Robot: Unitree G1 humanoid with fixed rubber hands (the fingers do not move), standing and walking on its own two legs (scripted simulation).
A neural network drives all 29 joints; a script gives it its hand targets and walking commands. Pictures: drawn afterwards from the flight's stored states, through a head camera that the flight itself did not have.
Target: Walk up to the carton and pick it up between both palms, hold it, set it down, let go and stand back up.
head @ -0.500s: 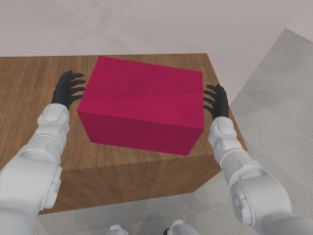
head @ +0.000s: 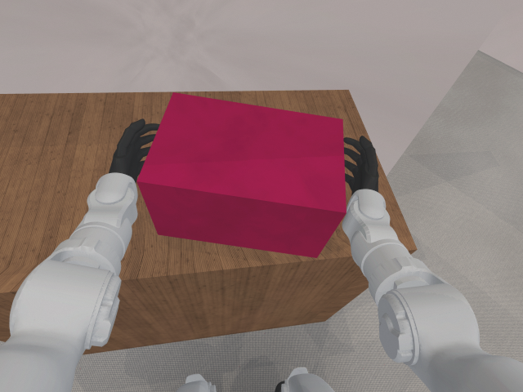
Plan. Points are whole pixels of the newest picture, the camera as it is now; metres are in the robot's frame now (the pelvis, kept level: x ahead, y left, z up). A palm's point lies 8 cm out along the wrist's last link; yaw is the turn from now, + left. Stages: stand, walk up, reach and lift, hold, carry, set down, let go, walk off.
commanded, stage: reach and lift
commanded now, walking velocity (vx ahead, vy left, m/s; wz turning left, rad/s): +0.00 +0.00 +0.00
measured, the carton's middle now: (247, 178) +0.46 -0.02 +0.01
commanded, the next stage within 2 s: none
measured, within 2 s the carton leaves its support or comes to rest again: neither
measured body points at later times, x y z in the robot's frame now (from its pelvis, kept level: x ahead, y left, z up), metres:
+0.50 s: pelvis +0.01 +0.00 +0.01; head +0.10 +0.03 +0.45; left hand +0.47 +0.17 +0.04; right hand +0.42 -0.20 +0.04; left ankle +0.03 +0.08 -0.69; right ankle +0.03 -0.15 -0.69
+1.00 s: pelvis +0.02 +0.00 +0.04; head +0.14 +0.02 +0.47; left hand +0.47 +0.17 +0.04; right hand +0.41 -0.20 +0.04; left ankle +0.03 +0.08 -0.69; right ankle +0.03 -0.15 -0.69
